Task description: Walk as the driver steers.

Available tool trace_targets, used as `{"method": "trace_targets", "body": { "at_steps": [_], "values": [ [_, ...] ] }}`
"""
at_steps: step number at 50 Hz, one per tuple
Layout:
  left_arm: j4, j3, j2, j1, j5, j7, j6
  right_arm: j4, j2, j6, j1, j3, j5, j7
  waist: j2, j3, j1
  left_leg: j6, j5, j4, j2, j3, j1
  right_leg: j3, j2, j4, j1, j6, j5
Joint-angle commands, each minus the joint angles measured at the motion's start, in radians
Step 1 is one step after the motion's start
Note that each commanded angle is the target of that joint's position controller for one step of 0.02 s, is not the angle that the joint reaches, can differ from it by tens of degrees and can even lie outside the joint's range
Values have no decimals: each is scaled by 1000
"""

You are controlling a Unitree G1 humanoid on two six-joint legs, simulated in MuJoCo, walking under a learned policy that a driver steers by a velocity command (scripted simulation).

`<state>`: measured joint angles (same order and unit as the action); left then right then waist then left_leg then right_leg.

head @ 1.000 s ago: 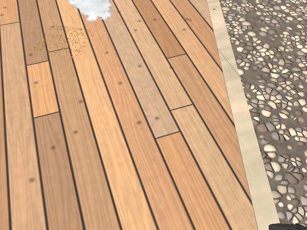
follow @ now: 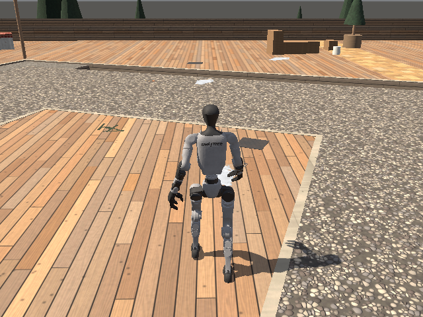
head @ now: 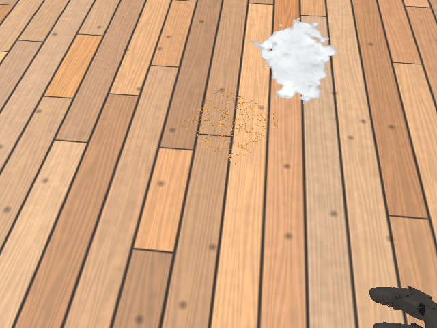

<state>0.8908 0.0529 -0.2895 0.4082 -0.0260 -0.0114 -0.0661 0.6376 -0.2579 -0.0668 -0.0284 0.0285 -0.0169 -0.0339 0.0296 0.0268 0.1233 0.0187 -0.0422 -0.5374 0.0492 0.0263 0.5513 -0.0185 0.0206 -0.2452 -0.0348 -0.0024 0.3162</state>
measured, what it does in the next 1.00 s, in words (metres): walks ahead, turning right: left foot, then right foot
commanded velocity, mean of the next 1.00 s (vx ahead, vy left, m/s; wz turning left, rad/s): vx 0.50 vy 0.00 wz -0.47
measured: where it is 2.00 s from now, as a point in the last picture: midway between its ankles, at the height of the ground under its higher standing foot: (327, 249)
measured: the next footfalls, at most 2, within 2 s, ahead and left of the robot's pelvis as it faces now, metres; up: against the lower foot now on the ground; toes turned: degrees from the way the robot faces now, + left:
left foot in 0.04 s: +0.20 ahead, +0.13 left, +0.00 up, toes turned -1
right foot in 0.58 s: +0.44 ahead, -0.16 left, +0.00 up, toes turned -21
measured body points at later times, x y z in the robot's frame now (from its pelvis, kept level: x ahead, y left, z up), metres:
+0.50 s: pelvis +0.26 +0.01 +0.00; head +0.29 -0.01 +0.44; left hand +0.52 +0.19 -0.10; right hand +0.22 -0.28 -0.13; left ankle +0.16 +0.13 -0.74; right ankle +0.40 -0.16 -0.71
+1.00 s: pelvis +0.54 -0.10 +0.00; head +0.56 -0.13 +0.45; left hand +0.73 +0.13 -0.10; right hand +0.61 -0.42 -0.08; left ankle +0.76 -0.06 -0.71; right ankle +0.41 -0.14 -0.74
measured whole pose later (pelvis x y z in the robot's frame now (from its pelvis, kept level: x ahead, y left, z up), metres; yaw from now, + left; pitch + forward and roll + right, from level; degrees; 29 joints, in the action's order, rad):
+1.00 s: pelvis +0.54 -0.10 +0.00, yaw -32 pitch +2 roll +0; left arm 0.74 0.08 -0.30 0.36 -0.02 0.01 -0.03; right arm 0.70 -0.28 -0.10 -0.02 0.04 -0.01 -0.02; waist 0.04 0.03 0.09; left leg -0.05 0.02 -0.51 0.03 0.10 0.56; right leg 0.18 0.10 -0.41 0.09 -0.06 0.34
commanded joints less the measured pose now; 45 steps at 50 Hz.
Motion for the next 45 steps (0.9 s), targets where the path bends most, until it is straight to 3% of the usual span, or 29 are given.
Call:
{"method": "trace_targets", "body": {
  "at_steps": [1, 2, 3, 4, 5, 6, 7, 8, 10, 11, 14, 19, 24, 26, 27, 28, 29, 30, 31, 32, 33, 34, 35, 36, 38, 41, 45],
  "values": [
    [-40, 40, -196, -33, -8, 11, 6, -57, -131, -25, -50, 51, 3, 0, -112, -26, -136, 43, -25, 82, -43, -30, -223, 142, -246, -96, 67, -136, -608],
    [-46, 32, -176, -36, -1, 12, 5, -15, -180, -25, -194, 76, 10, 10, -95, -123, -204, 70, -10, 81, -30, -22, -451, 107, -194, -266, 142, -107, -642],
    [-82, 4, -108, -47, 28, 12, 0, 11, -260, -19, -381, 98, 28, 25, 25, -289, -275, 135, 7, 39, 180, 191, -756, 65, -124, -582, 350, -65, -354],
    [-93, -23, -10, 80, 14, 12, -16, 23, -301, -8, -399, 101, 33, 23, 277, -404, -208, 261, -215, 153, 385, 598, -966, 56, 12, -881, 671, -17, 258],
    [-78, 5, -124, 26, -10, 11, -23, 22, -204, -8, -389, 79, 23, 21, 168, -329, -243, 241, -349, 210, 354, 621, -886, 148, -36, -995, 761, -17, 258],
    [-103, 20, -157, -49, -23, 8, -25, 27, -166, -11, -331, 64, 15, 22, 133, -191, -230, 206, -321, 233, 320, 468, -772, 134, -74, -1005, 808, -22, 165],
    [-106, 20, -145, -86, -16, 12, -22, 28, -141, -16, -269, 56, 17, 20, 84, -128, -199, 186, -240, 265, 276, 363, -655, 118, -111, -977, 776, -17, 83],
    [-108, 24, -133, -100, -4, 13, -15, 32, -115, -21, -221, 51, 22, 16, 80, -79, -171, 177, -170, 300, 244, 285, -564, 118, -134, -937, 746, -12, 25],
    [-97, 22, -89, -67, -7, 12, 11, 46, -92, -39, -174, 49, 31, 14, 89, -50, -125, 170, -69, 363, 212, 168, -453, 122, -158, -907, 659, -1, -40],
    [-99, 20, -69, -70, -6, 12, 22, 57, -93, -47, -167, 52, 30, 15, 73, -37, -115, 176, -19, 383, 212, 126, -426, 121, -162, -897, 656, 6, -57],
    [-129, 21, -57, -129, 0, 11, 37, 89, -119, -56, -172, 64, 35, 24, 33, 3, -111, 180, 72, 414, 212, 20, -420, 139, -163, -805, 719, 22, -170],
    [-180, 6, -33, -281, 6, -20, 26, 127, -164, -44, -210, 75, 27, 41, 2, 46, -162, 152, 111, 433, 192, -135, -456, 62, -141, -525, 693, 7, -382],
    [-258, 2, -41, -409, 5, -48, 27, 173, -201, -8, -286, 89, 3, 46, 0, 77, -196, 127, 232, 357, 240, -194, -634, -3, -115, -397, 734, -45, -287],
    [-274, 16, -67, -386, 6, -55, 31, 172, -227, 8, -275, 95, -3, 51, 33, 33, -161, 105, 535, 245, 242, -224, -675, -60, -59, -387, 647, -81, -187],
    [-269, 29, -90, -331, 5, -54, 35, 169, -241, 17, -267, 99, -6, 55, 54, -12, -124, 93, 702, 144, 238, -236, -680, -90, -19, -394, 560, -103, -133],
    [-243, 53, -128, -211, 1, -50, 38, 164, -247, 26, -254, 99, -9, 59, 53, -78, -53, 72, 777, -27, 216, -256, -643, -107, 25, -364, 399, -133, -130],
    [-199, 89, -191, -40, 0, -34, 44, 157, -233, 25, -250, 91, -6, 64, 19, -165, 34, 33, 652, -270, 176, -270, -490, -60, 39, -305, 119, -175, -180],
    [-185, 117, -312, 20, -5, -13, 51, 112, -112, 8, -332, 53, 38, 55, -230, -253, -25, -34, -104, -646, 48, -257, -62, 381, -215, -293, -255, -316, -162],
    [-225, 103, -304, 9, -1, -18, 34, 86, -91, -34, -314, 32, 26, 40, -230, -413, -38, -50, -577, -850, -104, -13, 163, 868, -368, -99, -404, -458, 27],
    [-220, 79, -222, -4, 8, -24, 20, 60, -177, -61, -177, 55, -18, 27, -122, -315, 13, -25, -500, -865, -42, 72, 267, 761, -344, -40, -347, -387, 20],
    [-218, 70, -192, -50, 8, -24, 10, 42, -170, -76, -137, 51, -27, 26, -94, -193, -17, -4, -408, -792, 0, 61, 277, 622, -305, -38, -208, -347, -40],
    [-228, 60, -159, -120, 6, -22, 6, 57, -163, -79, -144, 52, -5, 34, -33, -119, -68, -8, -344, -701, 40, 58, 219, 510, -259, -36, -57, -313, -144],
    [-244, 50, -128, -171, 14, -17, 5, 67, -174, -71, -161, 60, 15, 39, -47, -85, -105, -17, -299, -629, 66, 60, 141, 432, -224, -20, 58, -296, -244],
    [-259, 45, -118, -194, 23, -12, 5, 71, -173, -58, -177, 63, 22, 38, -67, -75, -130, -27, -272, -600, 73, 62, 83, 401, -202, 2, 129, -293, -295],
    [-260, 50, -133, -192, 19, -3, 1, 69, -145, -38, -187, 59, 31, 38, -66, -69, -145, -61, -236, -524, 66, 40, 46, 345, -181, 22, 209, -301, -396],
    [-244, 60, -165, -149, 13, 16, 2, 36, -110, -28, -86, 45, 33, 40, -74, -32, -116, -96, -70, -316, 37, 24, 48, 272, -135, 28, 273, -271, -400],
    [-222, 64, -174, -88, 5, 27, 15, 1, -92, -39, 54, 32, 17, 24, -109, -17, -56, -99, 134, -56, -27, 19, -49, 272, -107, 7, 303, -218, -252]
  ]
}}
Over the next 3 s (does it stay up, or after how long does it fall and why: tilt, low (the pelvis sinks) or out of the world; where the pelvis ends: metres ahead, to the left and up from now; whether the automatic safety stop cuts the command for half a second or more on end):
stays up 0.78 -0.19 0.00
